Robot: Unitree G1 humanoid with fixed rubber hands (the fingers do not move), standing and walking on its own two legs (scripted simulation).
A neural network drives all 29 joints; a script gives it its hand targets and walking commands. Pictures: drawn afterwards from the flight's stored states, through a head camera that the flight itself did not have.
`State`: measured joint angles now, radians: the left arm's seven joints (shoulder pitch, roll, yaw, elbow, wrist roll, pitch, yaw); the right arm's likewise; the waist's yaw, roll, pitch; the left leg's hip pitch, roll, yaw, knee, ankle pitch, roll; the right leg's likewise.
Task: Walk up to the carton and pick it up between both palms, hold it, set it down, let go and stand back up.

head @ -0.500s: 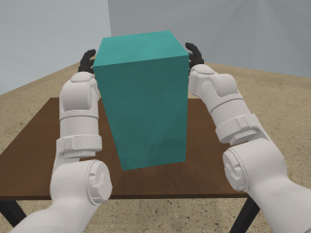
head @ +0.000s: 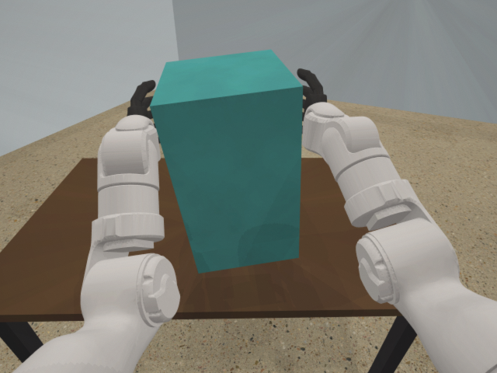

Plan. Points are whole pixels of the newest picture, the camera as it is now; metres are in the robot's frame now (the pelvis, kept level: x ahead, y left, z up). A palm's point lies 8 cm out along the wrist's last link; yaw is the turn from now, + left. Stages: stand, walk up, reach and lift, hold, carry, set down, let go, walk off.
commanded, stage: hold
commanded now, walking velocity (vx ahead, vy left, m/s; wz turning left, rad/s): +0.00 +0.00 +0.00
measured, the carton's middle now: (234, 162) +0.36 -0.01 +0.24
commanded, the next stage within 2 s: none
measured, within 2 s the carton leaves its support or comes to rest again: neither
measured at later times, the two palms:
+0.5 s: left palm (138, 130) +0.38 +0.13 +0.29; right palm (311, 117) +0.37 -0.12 +0.30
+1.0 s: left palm (139, 129) +0.37 +0.13 +0.29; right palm (312, 118) +0.36 -0.13 +0.30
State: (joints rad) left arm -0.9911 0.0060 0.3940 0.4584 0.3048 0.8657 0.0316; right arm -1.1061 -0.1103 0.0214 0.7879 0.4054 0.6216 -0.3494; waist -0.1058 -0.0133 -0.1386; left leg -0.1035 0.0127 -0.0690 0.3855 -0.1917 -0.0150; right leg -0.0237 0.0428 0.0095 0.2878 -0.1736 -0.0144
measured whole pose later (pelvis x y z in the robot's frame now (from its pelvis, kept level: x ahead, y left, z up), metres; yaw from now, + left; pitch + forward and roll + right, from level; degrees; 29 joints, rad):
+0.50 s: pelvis +0.00 +0.00 +0.00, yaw +0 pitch -5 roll -1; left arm -0.98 0.01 0.39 0.43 0.30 0.88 0.03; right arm -1.09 -0.11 0.03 0.76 0.42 0.63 -0.36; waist -0.10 -0.02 -0.14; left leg -0.10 0.01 -0.07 0.39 -0.20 -0.01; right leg -0.02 0.04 0.01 0.29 -0.18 -0.01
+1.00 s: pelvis +0.00 +0.00 +0.00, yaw +0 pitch -6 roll -1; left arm -0.98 0.00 0.39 0.43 0.31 0.87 0.03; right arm -1.09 -0.11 0.04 0.77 0.42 0.62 -0.35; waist -0.11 -0.02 -0.13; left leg -0.09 0.01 -0.07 0.38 -0.19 -0.01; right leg -0.01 0.05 0.01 0.28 -0.17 -0.01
